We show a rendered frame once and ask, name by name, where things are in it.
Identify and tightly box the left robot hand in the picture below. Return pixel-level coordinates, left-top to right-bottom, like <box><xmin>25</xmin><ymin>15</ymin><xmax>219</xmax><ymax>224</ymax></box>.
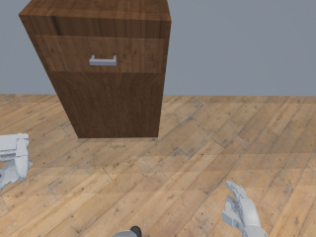
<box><xmin>0</xmin><ymin>132</ymin><xmax>33</xmax><ymax>193</ymax></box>

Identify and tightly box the right robot hand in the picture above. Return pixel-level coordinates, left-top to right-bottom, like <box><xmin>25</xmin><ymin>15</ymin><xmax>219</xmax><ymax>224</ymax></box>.
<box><xmin>222</xmin><ymin>180</ymin><xmax>261</xmax><ymax>233</ymax></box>

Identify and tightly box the robot left foot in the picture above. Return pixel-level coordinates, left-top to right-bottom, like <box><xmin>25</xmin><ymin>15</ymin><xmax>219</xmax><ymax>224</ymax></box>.
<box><xmin>130</xmin><ymin>225</ymin><xmax>142</xmax><ymax>237</ymax></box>

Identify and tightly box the drawer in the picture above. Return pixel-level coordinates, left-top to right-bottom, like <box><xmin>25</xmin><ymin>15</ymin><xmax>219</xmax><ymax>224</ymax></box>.
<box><xmin>35</xmin><ymin>35</ymin><xmax>164</xmax><ymax>73</ymax></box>

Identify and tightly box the cabinet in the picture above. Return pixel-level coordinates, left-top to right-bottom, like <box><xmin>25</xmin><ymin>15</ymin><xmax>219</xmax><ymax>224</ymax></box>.
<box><xmin>19</xmin><ymin>0</ymin><xmax>172</xmax><ymax>138</ymax></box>

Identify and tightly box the handle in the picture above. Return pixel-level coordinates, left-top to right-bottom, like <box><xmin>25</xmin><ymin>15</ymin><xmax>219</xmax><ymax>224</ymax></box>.
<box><xmin>89</xmin><ymin>55</ymin><xmax>117</xmax><ymax>66</ymax></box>

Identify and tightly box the robot right forearm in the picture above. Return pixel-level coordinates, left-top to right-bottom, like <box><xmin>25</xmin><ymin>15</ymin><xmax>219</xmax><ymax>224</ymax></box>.
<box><xmin>242</xmin><ymin>225</ymin><xmax>268</xmax><ymax>237</ymax></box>

